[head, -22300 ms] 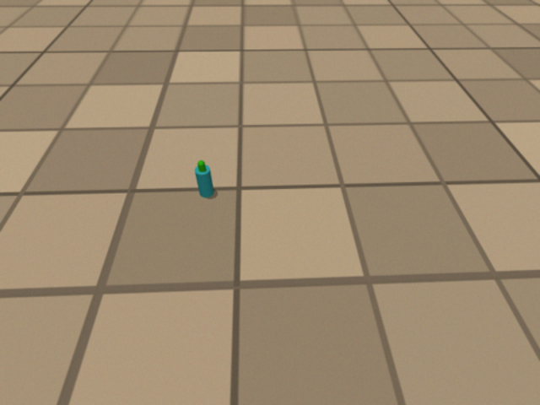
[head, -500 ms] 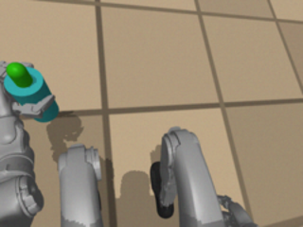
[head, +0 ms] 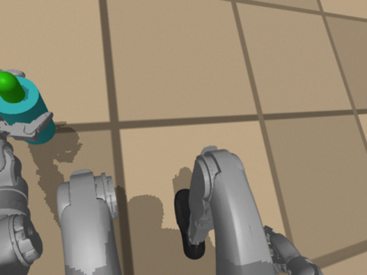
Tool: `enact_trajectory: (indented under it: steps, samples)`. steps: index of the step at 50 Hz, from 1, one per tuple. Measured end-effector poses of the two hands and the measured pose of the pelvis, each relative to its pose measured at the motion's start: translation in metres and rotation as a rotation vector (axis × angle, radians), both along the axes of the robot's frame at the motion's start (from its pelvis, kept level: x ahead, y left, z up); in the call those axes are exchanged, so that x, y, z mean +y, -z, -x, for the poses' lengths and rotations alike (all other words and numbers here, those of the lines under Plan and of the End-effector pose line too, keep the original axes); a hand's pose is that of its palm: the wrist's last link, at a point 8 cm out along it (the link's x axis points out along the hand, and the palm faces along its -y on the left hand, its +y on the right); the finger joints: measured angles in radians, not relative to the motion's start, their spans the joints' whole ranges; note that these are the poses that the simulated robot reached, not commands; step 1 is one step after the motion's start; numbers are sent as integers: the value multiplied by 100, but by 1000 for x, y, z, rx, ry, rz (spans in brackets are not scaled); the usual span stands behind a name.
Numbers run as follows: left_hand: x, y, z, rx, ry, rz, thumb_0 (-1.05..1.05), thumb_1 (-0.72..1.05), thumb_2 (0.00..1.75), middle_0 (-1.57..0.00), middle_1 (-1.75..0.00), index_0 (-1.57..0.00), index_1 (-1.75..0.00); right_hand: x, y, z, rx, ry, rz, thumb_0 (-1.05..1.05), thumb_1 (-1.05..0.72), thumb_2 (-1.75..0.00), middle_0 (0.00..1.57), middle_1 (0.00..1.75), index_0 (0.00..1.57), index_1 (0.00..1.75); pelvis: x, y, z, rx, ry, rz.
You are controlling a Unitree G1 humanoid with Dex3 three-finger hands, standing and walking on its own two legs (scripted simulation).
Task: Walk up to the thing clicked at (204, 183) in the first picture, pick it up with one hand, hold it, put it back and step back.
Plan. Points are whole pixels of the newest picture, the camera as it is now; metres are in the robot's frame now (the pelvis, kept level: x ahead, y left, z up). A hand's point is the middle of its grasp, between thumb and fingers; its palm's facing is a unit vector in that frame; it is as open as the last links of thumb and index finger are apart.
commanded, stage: lower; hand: left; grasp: from the side
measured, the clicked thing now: (23, 109) +0.46 +0.24 -0.11
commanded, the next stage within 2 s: loosen in 1.22 s
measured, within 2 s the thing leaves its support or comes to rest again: neither
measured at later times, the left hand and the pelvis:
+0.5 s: hand (32, 119) +0.46 +0.24 -0.16, palm faces +0.25 -0.97 -0.03, open 10.3 cm; pelvis +0.00 +0.01 -0.02, yaw -2 degrees
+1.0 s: hand (35, 123) +0.46 +0.25 -0.19, palm faces +0.26 -0.97 -0.04, open 10.3 cm; pelvis -0.01 +0.01 -0.02, yaw -5 degrees
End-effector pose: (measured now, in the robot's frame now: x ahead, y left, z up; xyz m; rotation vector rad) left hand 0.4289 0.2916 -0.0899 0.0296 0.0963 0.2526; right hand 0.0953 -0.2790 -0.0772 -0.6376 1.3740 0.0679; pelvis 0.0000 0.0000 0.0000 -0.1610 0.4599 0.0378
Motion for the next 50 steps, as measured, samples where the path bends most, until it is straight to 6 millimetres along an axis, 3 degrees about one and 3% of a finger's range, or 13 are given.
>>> enact_trajectory:
  steps: [16,26,50]
  samples:
    - [5,39,8,30,-32,8,0,-39,108,-70,-98,-70,-98,5,1,8,71,-58,22,0,-94,-92,20,30,20,30,2,9,1,-30,10,24]
    - [-1,65,2,20,-6,17,0,-40,108,-71,-97,-71,-98,8,-3,9,101,-112,61,0,-94,-91,20,30,20,30,5,17,3,-73,23,51]
    - [1,95,1,24,-9,8,0,-40,108,-71,-97,-71,-97,16,-14,2,124,-222,119,0,-93,-91,20,30,20,30,13,24,7,-131,40,103]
